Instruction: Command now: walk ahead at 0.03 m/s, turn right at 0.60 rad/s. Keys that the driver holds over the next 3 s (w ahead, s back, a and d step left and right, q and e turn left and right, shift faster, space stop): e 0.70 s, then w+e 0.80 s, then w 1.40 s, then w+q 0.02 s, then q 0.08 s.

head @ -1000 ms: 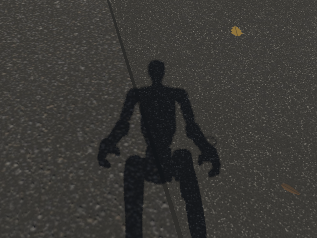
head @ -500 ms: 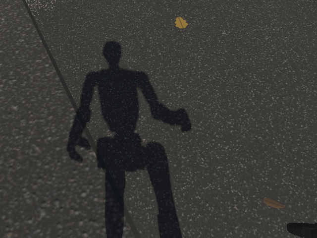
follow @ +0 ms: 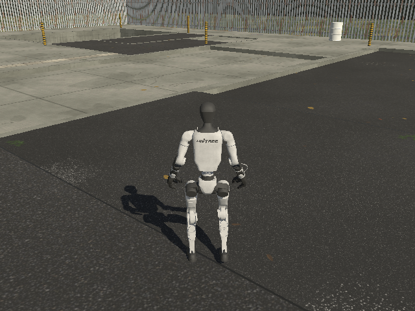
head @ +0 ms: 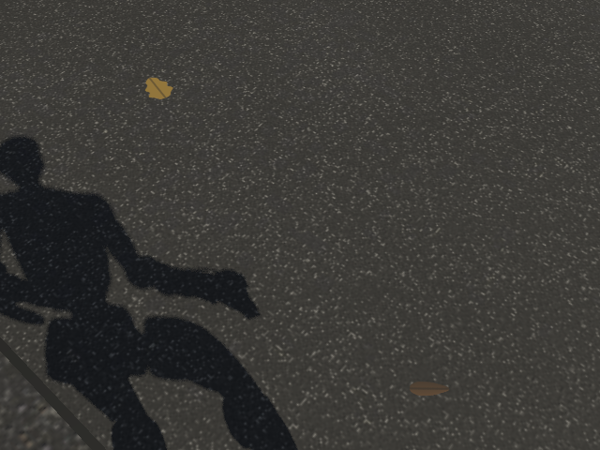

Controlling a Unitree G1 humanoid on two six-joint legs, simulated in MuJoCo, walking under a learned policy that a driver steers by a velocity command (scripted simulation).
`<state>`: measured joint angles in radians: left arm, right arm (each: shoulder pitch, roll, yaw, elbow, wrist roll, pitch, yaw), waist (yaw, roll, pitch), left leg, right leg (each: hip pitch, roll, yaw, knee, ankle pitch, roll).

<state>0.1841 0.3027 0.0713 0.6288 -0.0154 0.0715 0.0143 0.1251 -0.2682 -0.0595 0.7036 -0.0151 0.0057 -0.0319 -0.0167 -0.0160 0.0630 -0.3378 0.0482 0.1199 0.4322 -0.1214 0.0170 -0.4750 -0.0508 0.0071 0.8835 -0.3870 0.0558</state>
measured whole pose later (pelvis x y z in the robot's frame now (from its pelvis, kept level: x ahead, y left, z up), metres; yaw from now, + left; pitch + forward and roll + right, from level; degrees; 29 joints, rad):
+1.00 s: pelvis +0.03 -0.06 +0.00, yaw -35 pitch +2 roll +1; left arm 0.20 0.30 0.07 0.58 -0.02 0.02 -0.02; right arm 0.26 -0.33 -0.09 0.76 0.03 -0.02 0.00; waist -0.04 0.01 0.00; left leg -0.16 0.11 0.15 0.47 -0.34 -0.03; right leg -0.31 -0.04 -0.05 0.58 -0.32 -0.03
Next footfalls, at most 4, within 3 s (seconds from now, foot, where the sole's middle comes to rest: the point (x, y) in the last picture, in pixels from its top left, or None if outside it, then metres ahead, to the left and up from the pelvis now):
0.08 right None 0.04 -0.13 -0.77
0.56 left None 0.10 0.08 -0.77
1.00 right None -0.01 -0.17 -0.77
1.48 left None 0.39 -0.29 -0.77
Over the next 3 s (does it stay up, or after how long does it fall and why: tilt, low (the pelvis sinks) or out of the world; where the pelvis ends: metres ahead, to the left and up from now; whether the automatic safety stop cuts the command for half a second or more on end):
stays up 0.62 -0.95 -0.01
